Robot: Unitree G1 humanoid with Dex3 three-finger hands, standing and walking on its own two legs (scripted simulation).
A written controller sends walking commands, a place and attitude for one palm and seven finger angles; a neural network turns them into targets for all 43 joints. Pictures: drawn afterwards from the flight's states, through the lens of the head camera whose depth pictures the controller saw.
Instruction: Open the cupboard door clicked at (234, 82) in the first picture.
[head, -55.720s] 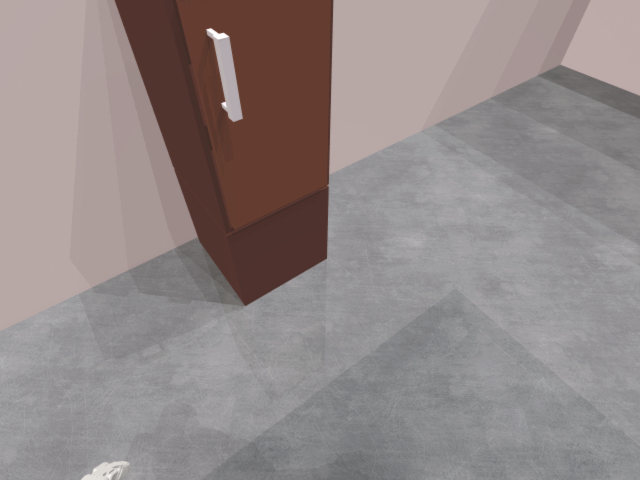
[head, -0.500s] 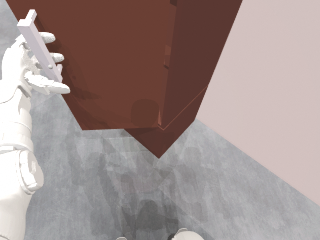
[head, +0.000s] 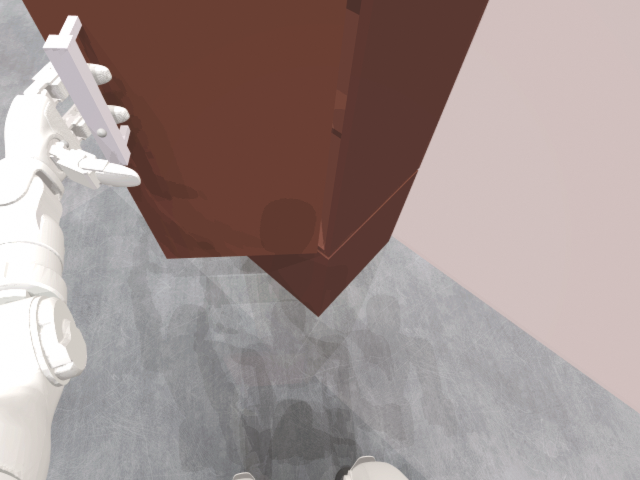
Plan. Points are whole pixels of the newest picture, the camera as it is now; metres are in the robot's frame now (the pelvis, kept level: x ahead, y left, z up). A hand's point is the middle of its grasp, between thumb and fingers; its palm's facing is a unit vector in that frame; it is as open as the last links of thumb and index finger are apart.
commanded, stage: close the thumb around the handle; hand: left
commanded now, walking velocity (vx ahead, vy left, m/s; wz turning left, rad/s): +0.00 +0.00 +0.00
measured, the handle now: (98, 97) +0.56 +0.23 +0.13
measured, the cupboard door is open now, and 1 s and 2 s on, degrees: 46 46 70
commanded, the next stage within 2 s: pull the door open along its arc in 0.72 s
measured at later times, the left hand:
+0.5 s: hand (110, 129) +0.51 +0.21 +0.13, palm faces -0.01 -1.00 -0.01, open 7.9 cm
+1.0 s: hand (114, 127) +0.51 +0.21 +0.13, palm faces +0.00 -1.00 +0.00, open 5.5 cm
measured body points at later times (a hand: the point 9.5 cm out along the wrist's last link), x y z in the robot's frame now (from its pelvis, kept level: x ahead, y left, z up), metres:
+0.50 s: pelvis +0.00 +0.00 +0.00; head +0.10 +0.01 +0.44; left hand +0.50 +0.27 +0.13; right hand +0.00 -0.26 -0.11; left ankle -0.02 +0.10 -0.71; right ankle +0.01 -0.12 -0.71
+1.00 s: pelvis +0.01 +0.00 +0.00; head +0.10 +0.01 +0.44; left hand +0.50 +0.26 +0.13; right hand +0.00 -0.27 -0.11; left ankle -0.02 +0.10 -0.71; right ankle +0.01 -0.12 -0.71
